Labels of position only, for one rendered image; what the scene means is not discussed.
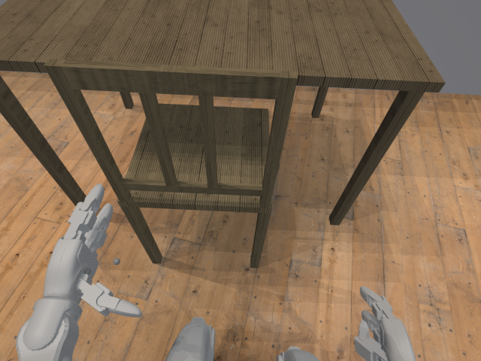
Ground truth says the robot left shin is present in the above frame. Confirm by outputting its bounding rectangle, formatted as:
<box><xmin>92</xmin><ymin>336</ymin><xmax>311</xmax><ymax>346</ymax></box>
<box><xmin>191</xmin><ymin>317</ymin><xmax>206</xmax><ymax>323</ymax></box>

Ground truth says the robot left hand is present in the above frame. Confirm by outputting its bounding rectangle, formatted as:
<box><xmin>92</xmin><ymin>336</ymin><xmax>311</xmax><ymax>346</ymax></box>
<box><xmin>44</xmin><ymin>184</ymin><xmax>142</xmax><ymax>317</ymax></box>

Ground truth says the chair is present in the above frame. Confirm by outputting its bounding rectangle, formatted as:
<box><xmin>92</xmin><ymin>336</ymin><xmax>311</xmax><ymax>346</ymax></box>
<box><xmin>44</xmin><ymin>59</ymin><xmax>298</xmax><ymax>268</ymax></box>

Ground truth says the left robot thigh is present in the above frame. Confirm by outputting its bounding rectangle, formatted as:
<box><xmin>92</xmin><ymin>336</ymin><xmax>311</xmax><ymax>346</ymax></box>
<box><xmin>165</xmin><ymin>323</ymin><xmax>215</xmax><ymax>361</ymax></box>

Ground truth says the table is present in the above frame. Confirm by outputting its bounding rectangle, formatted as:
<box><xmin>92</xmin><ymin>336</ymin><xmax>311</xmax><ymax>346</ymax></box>
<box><xmin>0</xmin><ymin>0</ymin><xmax>446</xmax><ymax>226</ymax></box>

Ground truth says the left robot forearm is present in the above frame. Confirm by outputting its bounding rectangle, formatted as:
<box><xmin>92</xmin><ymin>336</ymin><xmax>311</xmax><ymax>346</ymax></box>
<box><xmin>16</xmin><ymin>296</ymin><xmax>83</xmax><ymax>361</ymax></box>

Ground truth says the robot right hand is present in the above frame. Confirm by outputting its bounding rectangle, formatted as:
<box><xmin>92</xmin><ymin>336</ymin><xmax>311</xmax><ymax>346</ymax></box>
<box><xmin>354</xmin><ymin>286</ymin><xmax>416</xmax><ymax>361</ymax></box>

